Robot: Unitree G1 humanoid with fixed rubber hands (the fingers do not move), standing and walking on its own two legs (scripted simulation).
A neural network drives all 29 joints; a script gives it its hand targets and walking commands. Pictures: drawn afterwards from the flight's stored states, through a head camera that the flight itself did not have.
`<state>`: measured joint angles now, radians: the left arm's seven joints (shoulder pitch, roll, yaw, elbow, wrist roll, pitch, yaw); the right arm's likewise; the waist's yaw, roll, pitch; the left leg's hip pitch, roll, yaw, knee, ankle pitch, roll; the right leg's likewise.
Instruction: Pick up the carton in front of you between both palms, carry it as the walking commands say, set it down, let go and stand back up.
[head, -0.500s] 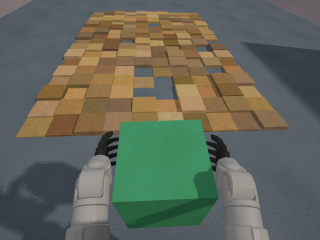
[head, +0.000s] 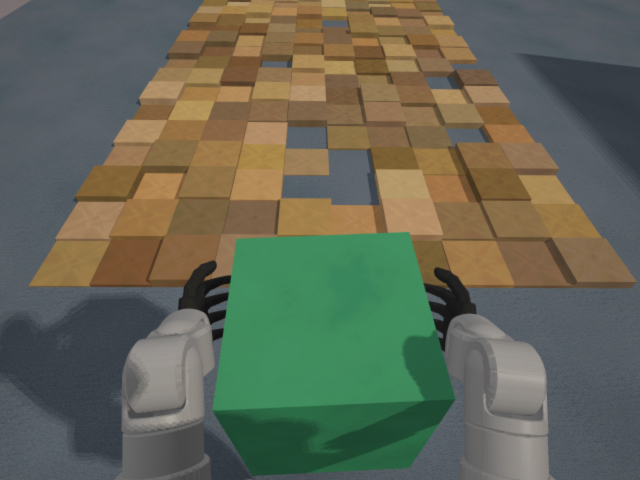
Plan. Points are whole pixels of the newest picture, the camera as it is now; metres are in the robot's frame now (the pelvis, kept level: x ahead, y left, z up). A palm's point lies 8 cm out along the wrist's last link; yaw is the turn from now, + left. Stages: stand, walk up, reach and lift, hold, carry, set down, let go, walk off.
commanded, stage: carry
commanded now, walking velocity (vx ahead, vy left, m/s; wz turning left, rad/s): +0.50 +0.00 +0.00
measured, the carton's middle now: (327, 359) +0.26 +0.00 +0.01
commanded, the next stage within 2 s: none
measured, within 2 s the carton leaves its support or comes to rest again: neither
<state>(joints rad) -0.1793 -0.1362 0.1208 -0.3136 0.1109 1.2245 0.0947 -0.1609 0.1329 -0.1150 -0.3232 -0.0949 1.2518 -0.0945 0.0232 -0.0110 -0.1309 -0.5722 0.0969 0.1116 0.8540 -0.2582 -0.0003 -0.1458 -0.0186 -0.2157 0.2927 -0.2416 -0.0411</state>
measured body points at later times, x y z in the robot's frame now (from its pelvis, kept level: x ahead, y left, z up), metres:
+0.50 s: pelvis +0.33 +0.05 +0.00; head +0.35 +0.06 +0.45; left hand +0.62 +0.19 +0.07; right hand +0.60 -0.12 +0.07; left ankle +0.26 +0.12 -0.75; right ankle +0.42 -0.10 -0.70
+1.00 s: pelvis +0.64 +0.01 -0.01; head +0.70 +0.00 +0.44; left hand +1.04 +0.16 +0.16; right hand +1.05 -0.14 +0.15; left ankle +0.75 +0.14 -0.69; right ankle +0.58 -0.06 -0.75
